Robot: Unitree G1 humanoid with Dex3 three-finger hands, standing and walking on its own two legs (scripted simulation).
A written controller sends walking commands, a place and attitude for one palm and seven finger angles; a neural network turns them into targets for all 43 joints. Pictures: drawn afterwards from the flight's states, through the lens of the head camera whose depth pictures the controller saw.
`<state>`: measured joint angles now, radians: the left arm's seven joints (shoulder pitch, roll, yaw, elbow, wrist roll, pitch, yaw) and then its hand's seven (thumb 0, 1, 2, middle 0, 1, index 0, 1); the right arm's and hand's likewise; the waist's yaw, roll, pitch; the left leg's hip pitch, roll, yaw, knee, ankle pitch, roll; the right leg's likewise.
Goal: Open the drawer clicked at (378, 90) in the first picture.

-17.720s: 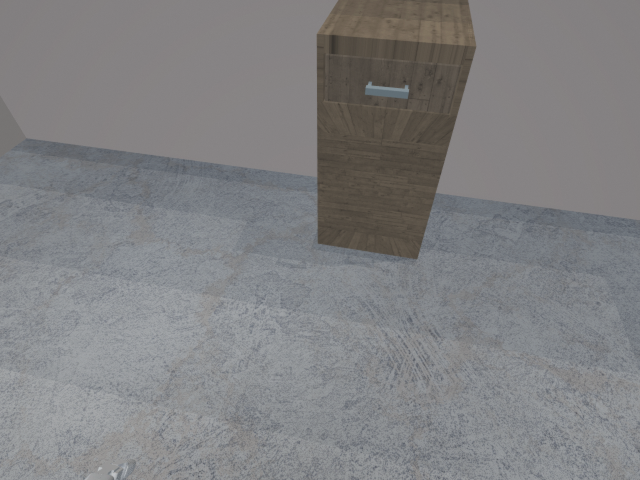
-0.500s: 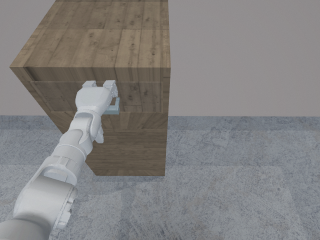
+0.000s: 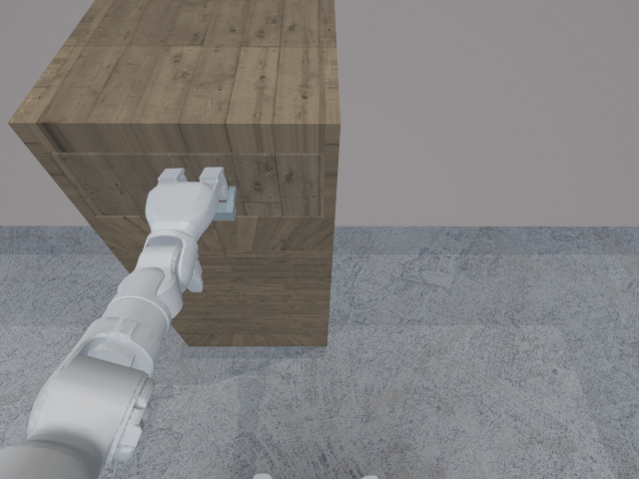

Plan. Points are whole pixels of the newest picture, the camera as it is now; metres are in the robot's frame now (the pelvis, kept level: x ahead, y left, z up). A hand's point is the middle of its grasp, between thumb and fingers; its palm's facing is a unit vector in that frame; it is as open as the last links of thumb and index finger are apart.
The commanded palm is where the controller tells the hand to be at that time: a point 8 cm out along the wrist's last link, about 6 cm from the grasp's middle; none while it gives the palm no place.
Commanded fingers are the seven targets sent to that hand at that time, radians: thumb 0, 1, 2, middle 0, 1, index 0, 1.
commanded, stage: lower the fingers behind the handle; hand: left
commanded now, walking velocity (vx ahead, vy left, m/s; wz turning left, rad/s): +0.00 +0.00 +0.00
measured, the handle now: (195, 201) +0.52 +0.17 +0.01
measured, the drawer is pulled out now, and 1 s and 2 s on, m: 0.00 0.00 0.01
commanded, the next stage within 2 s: close the thumb around the handle in 0.84 s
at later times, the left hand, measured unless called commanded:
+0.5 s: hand (197, 239) +0.46 +0.17 -0.02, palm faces -0.04 -0.02 -1.00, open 13.8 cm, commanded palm +0.44 +0.17 +0.04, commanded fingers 0.00 -0.50 0.30 -0.30 -1.20 -0.30 -1.20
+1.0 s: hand (201, 236) +0.47 +0.17 -0.02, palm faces -0.04 -0.03 -1.00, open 13.7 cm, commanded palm +0.45 +0.16 +0.04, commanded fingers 0.00 -0.28 0.40 -0.32 -1.22 -0.32 -1.22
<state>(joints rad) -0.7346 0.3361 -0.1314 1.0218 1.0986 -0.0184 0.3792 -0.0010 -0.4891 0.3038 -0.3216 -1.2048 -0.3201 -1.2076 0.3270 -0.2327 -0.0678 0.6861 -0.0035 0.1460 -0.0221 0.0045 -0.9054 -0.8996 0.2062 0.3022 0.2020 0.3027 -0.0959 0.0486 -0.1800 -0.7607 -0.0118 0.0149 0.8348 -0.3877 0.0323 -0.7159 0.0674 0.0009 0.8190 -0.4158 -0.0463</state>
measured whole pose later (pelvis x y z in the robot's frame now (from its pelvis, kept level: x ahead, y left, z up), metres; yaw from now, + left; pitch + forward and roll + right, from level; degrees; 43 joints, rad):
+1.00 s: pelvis -0.01 +0.01 -0.02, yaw -1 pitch +22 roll -2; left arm -0.80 0.33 -0.14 1.10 1.10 0.04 0.43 0.00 -0.48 0.31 -0.31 -1.21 -0.33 -1.22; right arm 0.35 -0.23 -0.06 0.69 -0.01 0.14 -0.02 0.00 -0.91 -0.90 0.21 0.30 0.20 0.30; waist -0.13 0.06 -0.19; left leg -0.90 -0.01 0.02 0.95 -0.42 0.05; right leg -0.85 0.07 0.00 0.91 -0.44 -0.03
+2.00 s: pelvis +0.01 +0.00 -0.01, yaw -2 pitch +20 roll -1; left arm -0.63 0.33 -0.11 0.95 1.09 0.02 0.41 0.00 0.77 0.80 -0.32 -1.35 -0.41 -1.33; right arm 0.35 -0.23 -0.07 0.67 -0.01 0.17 -0.01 0.00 -0.91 -0.90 0.21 0.30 0.20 0.30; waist -0.10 0.06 -0.20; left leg -0.81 0.00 0.04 0.89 -0.43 0.04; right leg -0.77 0.08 0.02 0.86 -0.44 -0.04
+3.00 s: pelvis +0.01 +0.00 +0.00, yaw -1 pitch +13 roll +0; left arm -0.14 0.27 -0.19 0.48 1.09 0.07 0.42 0.00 0.75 0.81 -0.31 -1.35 -0.42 -1.35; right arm 0.21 -0.23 -0.04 0.61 0.00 0.16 -0.01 0.01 -0.91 -0.90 0.21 0.30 0.20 0.30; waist -0.02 0.05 -0.18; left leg -0.65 -0.01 0.03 0.85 -0.42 0.03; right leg -0.62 0.07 0.02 0.85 -0.45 -0.05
